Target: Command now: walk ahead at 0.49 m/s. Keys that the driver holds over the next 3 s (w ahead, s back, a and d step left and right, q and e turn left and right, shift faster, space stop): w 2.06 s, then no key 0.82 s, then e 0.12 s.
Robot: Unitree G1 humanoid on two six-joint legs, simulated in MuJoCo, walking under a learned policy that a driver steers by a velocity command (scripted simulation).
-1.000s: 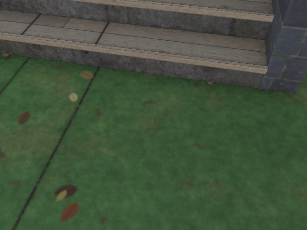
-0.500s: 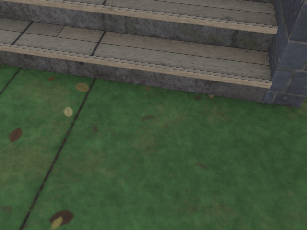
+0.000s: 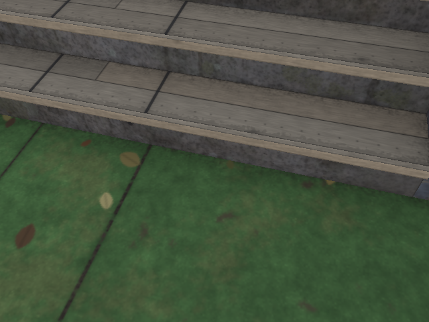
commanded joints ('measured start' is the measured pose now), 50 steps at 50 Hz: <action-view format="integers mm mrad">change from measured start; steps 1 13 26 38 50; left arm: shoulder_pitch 62 168 -321 -378 -124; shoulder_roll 97 38 88 126 145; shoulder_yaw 5 -4 23 33 36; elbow -35 -62 -208 -243 -92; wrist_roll -4 -40 17 4 -6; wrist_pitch -15 -3 59 22 -24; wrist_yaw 2 4 -30 -17 -2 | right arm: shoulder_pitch -86 378 330 391 212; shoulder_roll -15 -251 -85 -134 -43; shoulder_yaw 8 -80 -12 -21 -14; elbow -62 55 108 149 47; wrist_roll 12 -27 19 2 -13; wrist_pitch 0 -38 -67 -59 -6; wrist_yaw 6 -25 -25 -48 2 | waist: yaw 1 -140 -31 4 -72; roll -85 209 28 56 -63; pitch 97 -328 71 13 8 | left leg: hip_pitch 19 1021 540 781 108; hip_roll -33 343 66 110 -3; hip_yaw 58 -665 -103 -29 -27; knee -171 -587 -813 -529 152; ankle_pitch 103 -137 200 721 -113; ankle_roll -11 338 143 113 -2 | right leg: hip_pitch -74 -512 -636 -362 -123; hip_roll -254 -24 -213 -77 -310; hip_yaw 148 37 72 -5 233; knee -118 1102 665 268 -112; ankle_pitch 424 -308 157 51 298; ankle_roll -68 16 80 -21 -101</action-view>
